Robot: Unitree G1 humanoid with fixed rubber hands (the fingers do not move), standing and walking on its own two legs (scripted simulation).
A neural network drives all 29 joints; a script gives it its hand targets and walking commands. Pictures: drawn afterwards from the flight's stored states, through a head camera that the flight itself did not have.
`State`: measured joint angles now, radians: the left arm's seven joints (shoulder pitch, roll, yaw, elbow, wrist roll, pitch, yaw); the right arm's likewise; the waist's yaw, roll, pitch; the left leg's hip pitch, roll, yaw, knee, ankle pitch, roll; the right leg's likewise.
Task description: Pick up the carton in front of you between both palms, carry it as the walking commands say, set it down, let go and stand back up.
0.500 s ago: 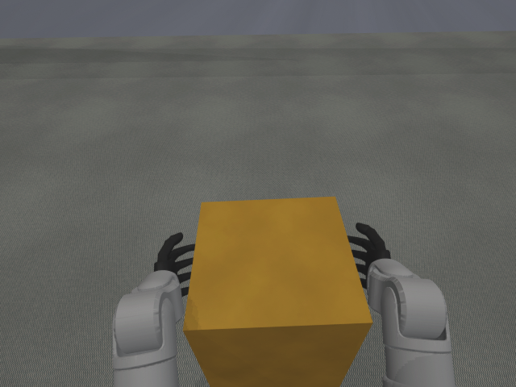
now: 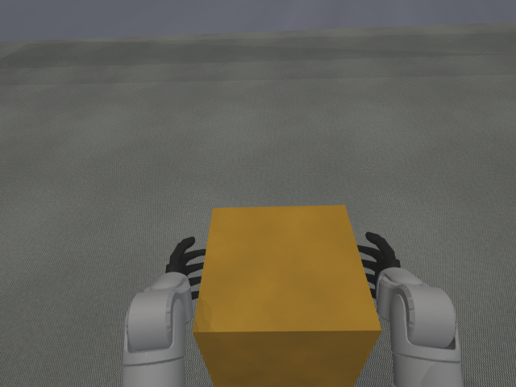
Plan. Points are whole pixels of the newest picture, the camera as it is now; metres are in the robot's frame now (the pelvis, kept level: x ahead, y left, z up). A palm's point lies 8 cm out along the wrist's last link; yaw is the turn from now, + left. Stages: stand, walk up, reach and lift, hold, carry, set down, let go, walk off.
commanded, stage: carry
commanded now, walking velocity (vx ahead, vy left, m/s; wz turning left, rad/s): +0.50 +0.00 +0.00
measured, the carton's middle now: (280, 304) +0.27 +0.00 +0.00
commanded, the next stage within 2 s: none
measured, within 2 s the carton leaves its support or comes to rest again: neither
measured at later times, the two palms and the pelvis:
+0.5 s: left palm (188, 166) +0.53 +0.17 +0.08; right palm (337, 158) +0.52 -0.13 +0.09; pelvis +0.26 +0.03 +0.01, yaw -3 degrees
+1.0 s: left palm (203, 144) +0.60 +0.15 +0.09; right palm (342, 141) +0.58 -0.15 +0.09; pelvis +0.33 +0.01 +0.00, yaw -3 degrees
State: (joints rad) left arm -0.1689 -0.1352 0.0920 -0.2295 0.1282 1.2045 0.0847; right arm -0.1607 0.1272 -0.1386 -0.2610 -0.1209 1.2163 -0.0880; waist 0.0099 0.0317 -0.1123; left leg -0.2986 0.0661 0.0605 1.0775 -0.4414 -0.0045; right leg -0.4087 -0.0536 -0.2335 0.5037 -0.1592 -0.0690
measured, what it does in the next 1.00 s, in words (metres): walks ahead: left foot, then right foot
